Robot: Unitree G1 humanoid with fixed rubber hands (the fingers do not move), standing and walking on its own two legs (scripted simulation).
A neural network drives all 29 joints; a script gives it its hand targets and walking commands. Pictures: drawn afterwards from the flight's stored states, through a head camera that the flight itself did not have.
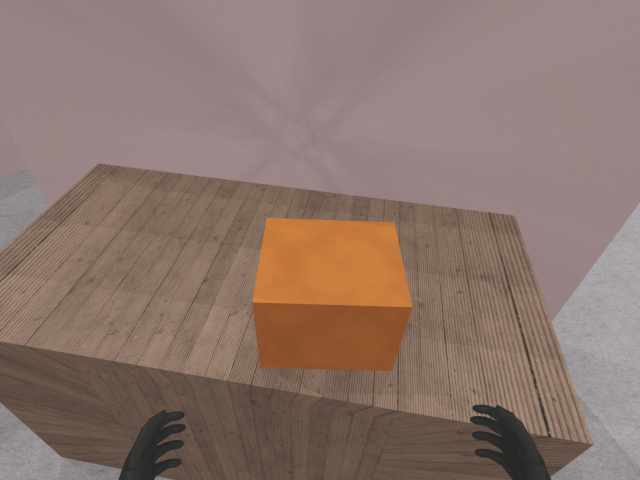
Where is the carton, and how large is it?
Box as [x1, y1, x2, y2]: [252, 218, 411, 370]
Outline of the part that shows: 267,218 252,301 260,367 391,370 411,309 411,303 394,223 369,221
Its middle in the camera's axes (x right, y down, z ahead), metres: +0.02 +0.09 +0.68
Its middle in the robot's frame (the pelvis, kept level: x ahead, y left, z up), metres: +0.46 +0.01 -0.05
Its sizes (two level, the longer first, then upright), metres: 0.227 0.189 0.177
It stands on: a pedestal, 0.64 m high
